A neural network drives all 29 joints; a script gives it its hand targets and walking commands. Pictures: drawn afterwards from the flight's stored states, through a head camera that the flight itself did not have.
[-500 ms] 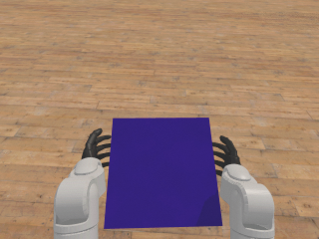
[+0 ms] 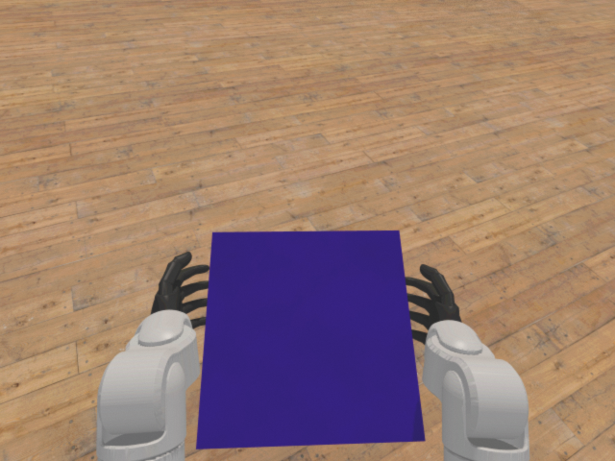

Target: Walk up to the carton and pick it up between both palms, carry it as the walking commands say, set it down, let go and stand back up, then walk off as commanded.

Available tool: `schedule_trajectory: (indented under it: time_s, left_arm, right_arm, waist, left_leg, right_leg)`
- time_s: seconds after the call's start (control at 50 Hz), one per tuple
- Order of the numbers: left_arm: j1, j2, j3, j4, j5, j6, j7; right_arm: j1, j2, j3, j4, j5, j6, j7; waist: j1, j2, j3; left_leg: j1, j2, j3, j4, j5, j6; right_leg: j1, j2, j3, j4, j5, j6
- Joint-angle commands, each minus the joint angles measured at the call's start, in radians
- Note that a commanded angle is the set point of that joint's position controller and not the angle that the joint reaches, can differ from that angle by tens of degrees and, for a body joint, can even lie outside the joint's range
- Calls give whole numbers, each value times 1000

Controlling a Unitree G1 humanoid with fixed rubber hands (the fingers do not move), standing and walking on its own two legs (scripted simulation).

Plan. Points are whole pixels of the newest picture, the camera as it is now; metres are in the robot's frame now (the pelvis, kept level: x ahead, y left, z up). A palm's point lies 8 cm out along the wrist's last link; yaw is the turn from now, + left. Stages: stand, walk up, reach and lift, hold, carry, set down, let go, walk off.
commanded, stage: carry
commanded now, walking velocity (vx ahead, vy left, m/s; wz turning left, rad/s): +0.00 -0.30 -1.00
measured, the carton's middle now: (306, 337) +0.30 +0.01 +0.02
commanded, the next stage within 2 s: none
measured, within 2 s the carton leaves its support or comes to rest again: neither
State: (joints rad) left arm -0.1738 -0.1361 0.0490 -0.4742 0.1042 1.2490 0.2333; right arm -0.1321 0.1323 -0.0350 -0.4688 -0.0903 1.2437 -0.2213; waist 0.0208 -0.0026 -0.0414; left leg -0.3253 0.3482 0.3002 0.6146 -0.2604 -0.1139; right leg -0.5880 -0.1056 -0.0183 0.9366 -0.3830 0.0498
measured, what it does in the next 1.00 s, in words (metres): steps to the right, turning right: right foot, then left foot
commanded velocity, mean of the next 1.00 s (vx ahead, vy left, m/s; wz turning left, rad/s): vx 0.00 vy -0.30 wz -1.00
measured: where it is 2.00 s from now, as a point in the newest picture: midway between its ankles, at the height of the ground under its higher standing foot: outside the picture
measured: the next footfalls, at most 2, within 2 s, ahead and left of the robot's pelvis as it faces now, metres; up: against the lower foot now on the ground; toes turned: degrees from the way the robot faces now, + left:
right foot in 0.08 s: +0.09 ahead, -0.24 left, +0.00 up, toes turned -9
left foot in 0.36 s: +0.07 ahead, -0.09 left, +0.00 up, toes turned -10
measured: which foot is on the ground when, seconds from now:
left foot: down 0.00-0.08, up 0.10-0.34, down 0.36-0.70, up 0.72-0.96, down 0.98-1.00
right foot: up 0.00-0.06, down 0.08-0.36, up 0.38-0.70, down 0.72-0.98, up 1.00-1.00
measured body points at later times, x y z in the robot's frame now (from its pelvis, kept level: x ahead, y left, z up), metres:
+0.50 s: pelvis -0.05 -0.19 +0.00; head -0.01 -0.17 +0.45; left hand +0.27 -0.17 +0.08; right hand +0.13 -0.44 +0.09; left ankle +0.03 -0.09 -0.73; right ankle -0.07 -0.31 -0.64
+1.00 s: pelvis -0.19 -0.35 -0.01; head -0.15 -0.37 +0.44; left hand +0.10 -0.50 +0.06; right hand -0.16 -0.67 +0.07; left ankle -0.10 -0.33 -0.73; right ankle -0.16 -0.48 -0.73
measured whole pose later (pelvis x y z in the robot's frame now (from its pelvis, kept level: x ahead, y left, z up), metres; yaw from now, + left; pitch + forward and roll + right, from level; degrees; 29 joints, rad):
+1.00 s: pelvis -0.19 -0.35 -0.01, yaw -55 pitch +3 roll -1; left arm -0.14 -0.13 0.05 -0.44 0.11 1.20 0.22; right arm -0.14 0.13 -0.04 -0.44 -0.07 1.21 -0.24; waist -0.03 -0.02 0.01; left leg -0.44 0.06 0.15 0.70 -0.32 0.00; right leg -0.52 0.20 0.07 0.55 -0.09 -0.05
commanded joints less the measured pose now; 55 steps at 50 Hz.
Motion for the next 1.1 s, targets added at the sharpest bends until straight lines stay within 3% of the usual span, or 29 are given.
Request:
schedule_trajectory:
  time_s: [0.0,0.04,0.06,0.08,0.1,0.12,0.18,0.26,0.32,0.34,0.36,0.38,0.4,0.44,0.5,0.58,0.66,0.68,0.7,0.72,0.76,0.82,0.9,0.94,0.96,0.98,1.0,1.04,1.08]
  left_arm:
    - [-347,-929,-617,-17,-388,14,-257]
    - [-358,-934,-609,12,-392,27,-261]
    - [-336,-933,-592,47,-384,30,-264]
    - [-303,-928,-568,81,-370,32,-266]
    - [-295,-930,-549,58,-361,21,-267]
    - [-276,-945,-536,56,-370,15,-262]
    - [-316,-1036,-522,16,-364,-34,-280]
    - [-325,-1067,-557,-25,-370,-70,-287]
    - [-328,-1040,-600,-71,-371,-74,-279]
    - [-328,-1027,-617,-87,-374,-72,-273]
    - [-312,-1031,-635,-95,-382,-64,-271]
    - [-394,-999,-682,-139,-399,-51,-275]
    - [-403,-981,-675,-149,-393,-47,-272]
    - [-376,-999,-677,-126,-404,-42,-272]
    - [-329,-969,-663,-86,-393,-27,-266]
    - [-331,-928,-632,-45,-382,-2,-247]
    - [-351,-916,-605,12,-387,23,-251]
    - [-336,-916,-590,45,-382,27,-254]
    - [-304,-917,-566,79,-374,28,-257]
    - [-284,-883,-534,81,-350,24,-259]
    - [-274,-935,-511,39,-363,-5,-262]
    - [-310,-1044,-523,-4,-372,-58,-282]
    - [-323,-1040,-573,-79,-368,-92,-276]
    - [-308,-1011,-600,-98,-358,-90,-268]
    - [-304,-996,-618,-113,-359,-86,-261]
    - [-302,-999,-644,-133,-371,-77,-261]
    - [-379,-969,-689,-168,-387,-62,-263]
    - [-406,-969,-695,-174,-395,-53,-259]
    - [-342,-956,-686,-144,-391,-39,-255]
  right_arm:
    - [-397,890,507,-88,346,-15,237]
    - [-405,890,500,-49,340,-6,234]
    - [-406,893,500,-26,336,-1,233]
    - [-423,899,509,-15,335,6,235]
    - [-458,933,569,-62,365,11,243]
    - [-455,968,584,-45,374,15,244]
    - [-532,1082,648,-101,431,-18,259]
    - [-522,1102,653,-136,444,-61,261]
    - [-458,1080,633,-136,424,-75,261]
    - [-434,1076,619,-129,415,-76,260]
    - [-425,1061,601,-132,403,-78,257]
    - [-357,1023,549,-82,373,-83,256]
    - [-355,1016,559,-103,369,-77,257]
    - [-387,1008,562,-128,360,-75,257]
    - [-370,943,532,-132,351,-60,248]
    - [-379,890,499,-105,347,-31,240]
    - [-400,875,485,-57,334,-10,231]
    - [-404,879,489,-37,332,-5,228]
    - [-422,881,494,-22,329,2,228]
    - [-406,896,532,-34,338,13,231]
    - [-486,993,603,-57,383,2,238]
    - [-540,1103,656,-118,440,-36,253]
    - [-506,1097,654,-154,449,-75,256]
    - [-448,1067,634,-147,434,-81,257]
    - [-420,1055,619,-140,427,-81,258]
    - [-396,1035,594,-136,409,-85,257]
    - [-327,1004,545,-83,375,-86,257]
    - [-366,987,553,-120,368,-78,258]
    - [-339,953,540,-123,358,-69,254]
  waist:
    - [-43,326,-267]
    - [-34,298,-300]
    - [-19,180,-314]
    - [2,-87,-285]
    - [3,-412,-261]
    - [0,-378,-305]
    - [-17,-281,-387]
    - [-14,-179,-428]
    - [-30,-179,-433]
    - [-49,-123,-442]
    - [-55,154,-441]
    - [-59,462,-373]
    - [-35,267,-327]
    - [-20,80,-307]
    - [-26,202,-270]
    - [-39,320,-250]
    - [-47,315,-290]
    - [-32,213,-306]
    - [-2,-8,-274]
    - [-12,-430,-285]
    - [-17,-375,-335]
    - [-27,-265,-404]
    - [-27,-208,-418]
    - [-33,-202,-421]
    - [-46,-140,-440]
    - [-60,165,-424]
    - [-65,476,-345]
    - [-33,168,-282]
    - [-32,133,-273]
  left_leg:
    - [219,112,-7,-85,517,54]
    - [205,109,16,28,406,6]
    - [107,69,15,144,243,-27]
    - [-131,-19,20,353,-198,-60]
    - [-421,-176,-37,560,-561,-93]
    - [-449,-165,-164,684,-553,-70]
    - [-384,-167,-224,643,-293,-40]
    - [-195,-265,-194,397,-238,-8]
    - [107,-302,-202,41,-163,67]
    - [315,-253,-198,-180,-23,107]
    - [466,16,-400,-319,0,180]
    - [371,421,-770,-321,173,331]
    - [339,376,-693,-304,315,324]
    - [304,214,-394,-213,423,203]
    - [281,81,-123,-143,639,113]
    - [261,101,-23,-136,621,87]
    - [229,121,19,-26,376,14]
    - [144,85,29,95,226,-17]
    - [-52,22,23,292,-127,-47]
    - [-385,-155,11,543,-569,-107]
    - [-424,-184,-197,710,-460,-59]
    - [-319,-186,-220,631,-221,-48]
    - [-64,-293,-178,280,-238,14]
    - [138,-311,-191,18,-188,66]
    - [328,-253,-201,-177,-62,103]
    - [447,17,-411,-361,-44,186]
    - [352,407,-744,-352,127,331]
    - [302,296,-527,-273,378,261]
    - [334,140,-253,-174,617,151]
  right_leg:
    - [71,57,-130,-200,19,8]
    - [188,101,-155,-378,113,-6]
    - [313,115,-92,-436,169,-30]
    - [437,-6,146,-546,378,-87]
    - [487,-176,488,-523,786,-209]
    - [542,-141,398,-413,956,-241]
    - [481,-45,240,-375,764,-217]
    - [380,-22,300,-470,558,-239]
    - [199,38,286,-561,495,-123]
    - [81,92,224,-542,376,-43]
    - [-66,171,91,-282,104,5]
    - [-279,132,46,109,-147,23]
    - [-301,52,96,279,-40,-10]
    - [-238,16,138,373,54,-32]
    - [-133,61,4,218,59,6]
    - [-41,46,-90,-56,22,32]
    - [146,97,-136,-358,128,10]
    - [264,122,-102,-423,163,-9]
    - [389,78,34,-516,296,-51]
    - [491,-203,516,-554,686,-170]
    - [491,-96,353,-433,807,-196]
    - [449,3,202,-421,591,-160]
    - [326,33,254,-569,451,-151]
    - [228,57,272,-631,456,-93]
    - [130,100,233,-613,366,-27]
    - [-20,187,77,-349,124,37]
    - [-229,157,27,53,-131,30]
    - [-250,40,114,275,-1,-17]
    - [-200,47,90,252,96,-24]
